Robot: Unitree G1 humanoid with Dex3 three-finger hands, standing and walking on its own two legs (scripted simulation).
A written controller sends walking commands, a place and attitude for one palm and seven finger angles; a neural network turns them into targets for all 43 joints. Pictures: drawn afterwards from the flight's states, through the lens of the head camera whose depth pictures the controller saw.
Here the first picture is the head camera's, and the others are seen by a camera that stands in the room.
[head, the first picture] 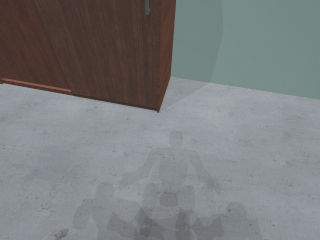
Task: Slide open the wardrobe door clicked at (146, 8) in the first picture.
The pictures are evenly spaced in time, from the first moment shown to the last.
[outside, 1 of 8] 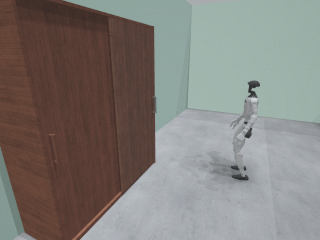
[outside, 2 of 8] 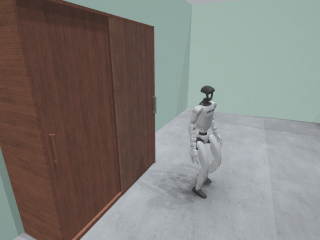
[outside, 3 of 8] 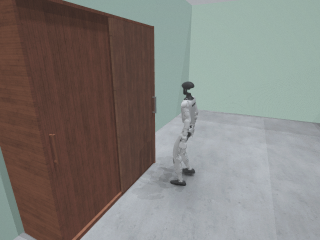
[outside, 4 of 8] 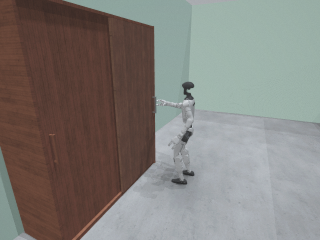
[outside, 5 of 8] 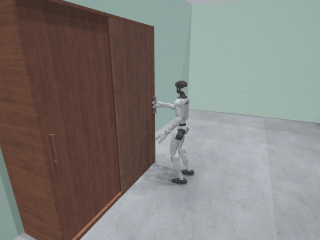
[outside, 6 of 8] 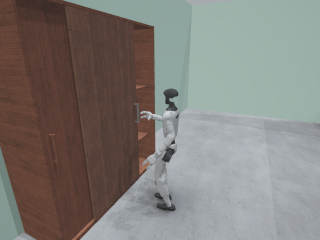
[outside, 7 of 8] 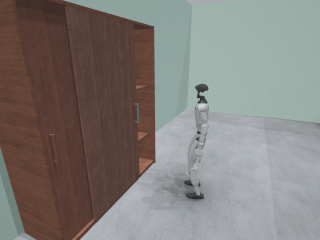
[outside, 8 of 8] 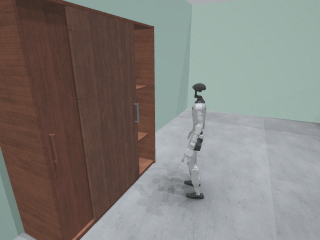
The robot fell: no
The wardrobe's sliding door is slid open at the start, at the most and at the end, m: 0.00 0.45 0.45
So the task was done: yes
